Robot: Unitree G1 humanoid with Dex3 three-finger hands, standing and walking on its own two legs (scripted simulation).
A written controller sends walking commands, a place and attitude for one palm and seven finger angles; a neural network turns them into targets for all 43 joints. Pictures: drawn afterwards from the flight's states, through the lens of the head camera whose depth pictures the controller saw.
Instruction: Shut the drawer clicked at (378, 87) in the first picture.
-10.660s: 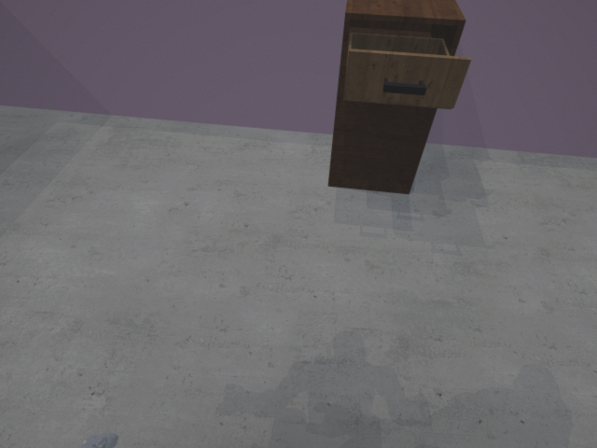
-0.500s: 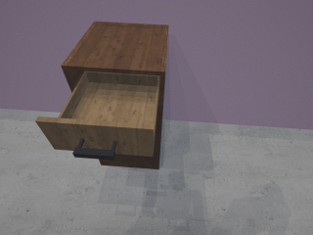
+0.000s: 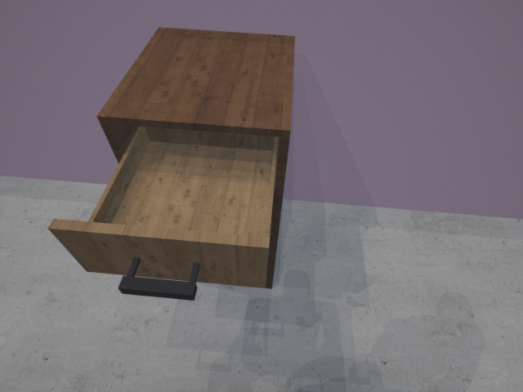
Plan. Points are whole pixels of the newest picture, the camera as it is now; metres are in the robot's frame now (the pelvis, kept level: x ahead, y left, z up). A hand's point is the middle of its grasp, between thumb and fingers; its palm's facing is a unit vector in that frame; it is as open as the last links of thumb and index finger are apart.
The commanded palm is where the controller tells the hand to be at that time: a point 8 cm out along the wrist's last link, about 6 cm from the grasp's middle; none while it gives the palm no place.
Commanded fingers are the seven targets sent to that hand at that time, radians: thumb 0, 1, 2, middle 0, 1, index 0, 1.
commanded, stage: come to a stop and stand still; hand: left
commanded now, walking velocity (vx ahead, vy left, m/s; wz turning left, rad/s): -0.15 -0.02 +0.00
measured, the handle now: (162, 276) +0.31 +0.20 -0.05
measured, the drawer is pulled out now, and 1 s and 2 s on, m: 0.27 0.27 0.27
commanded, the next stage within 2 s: look again from close up in 0.78 s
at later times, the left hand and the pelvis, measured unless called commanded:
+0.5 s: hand out of the picture -0.04 +0.15 -0.17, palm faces +0.00 -0.98 -0.18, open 7.3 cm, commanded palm none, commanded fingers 0.00 0.90 0.90 -0.20 -0.30 -0.20 -0.30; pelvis -0.03 -0.02 +0.01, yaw -1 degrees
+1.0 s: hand out of the picture -0.08 +0.13 -0.17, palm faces +0.01 -0.99 -0.15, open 7.4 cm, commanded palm none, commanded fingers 0.00 0.90 0.90 -0.20 -0.30 -0.20 -0.30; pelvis -0.05 -0.02 +0.00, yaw +0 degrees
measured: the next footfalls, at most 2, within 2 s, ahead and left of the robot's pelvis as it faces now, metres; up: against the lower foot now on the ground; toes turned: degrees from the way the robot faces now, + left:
none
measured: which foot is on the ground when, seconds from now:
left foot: down 0.00-1.00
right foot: down 0.00-1.00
